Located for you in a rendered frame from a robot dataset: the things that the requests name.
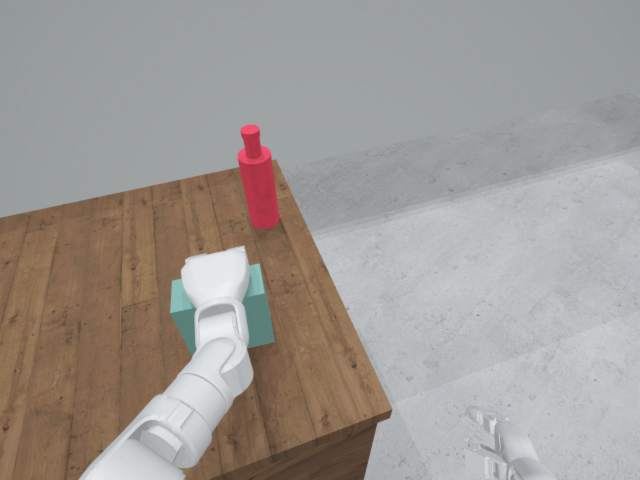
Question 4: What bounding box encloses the sponge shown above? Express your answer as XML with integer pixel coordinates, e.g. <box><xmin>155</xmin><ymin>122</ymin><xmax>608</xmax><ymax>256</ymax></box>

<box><xmin>170</xmin><ymin>263</ymin><xmax>275</xmax><ymax>357</ymax></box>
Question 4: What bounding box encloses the right robot forearm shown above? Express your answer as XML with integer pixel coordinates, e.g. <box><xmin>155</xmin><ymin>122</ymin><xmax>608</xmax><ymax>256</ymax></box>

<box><xmin>506</xmin><ymin>457</ymin><xmax>559</xmax><ymax>480</ymax></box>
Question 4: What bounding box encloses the table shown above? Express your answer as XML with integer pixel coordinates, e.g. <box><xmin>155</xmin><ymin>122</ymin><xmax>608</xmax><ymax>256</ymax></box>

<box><xmin>0</xmin><ymin>159</ymin><xmax>393</xmax><ymax>480</ymax></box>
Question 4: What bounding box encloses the left robot hand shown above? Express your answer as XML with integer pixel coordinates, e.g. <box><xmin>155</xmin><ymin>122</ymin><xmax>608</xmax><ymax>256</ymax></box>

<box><xmin>181</xmin><ymin>246</ymin><xmax>249</xmax><ymax>309</ymax></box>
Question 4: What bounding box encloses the left robot forearm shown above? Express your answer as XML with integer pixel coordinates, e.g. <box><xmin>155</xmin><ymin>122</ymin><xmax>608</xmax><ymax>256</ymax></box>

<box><xmin>79</xmin><ymin>298</ymin><xmax>254</xmax><ymax>480</ymax></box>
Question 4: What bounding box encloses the right robot hand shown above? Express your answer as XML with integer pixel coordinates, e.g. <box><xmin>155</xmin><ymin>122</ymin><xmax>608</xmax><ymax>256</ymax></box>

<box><xmin>464</xmin><ymin>405</ymin><xmax>540</xmax><ymax>480</ymax></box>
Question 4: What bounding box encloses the robot left upper arm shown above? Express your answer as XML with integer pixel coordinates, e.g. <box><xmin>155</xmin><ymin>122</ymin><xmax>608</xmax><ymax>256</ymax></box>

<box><xmin>90</xmin><ymin>437</ymin><xmax>186</xmax><ymax>480</ymax></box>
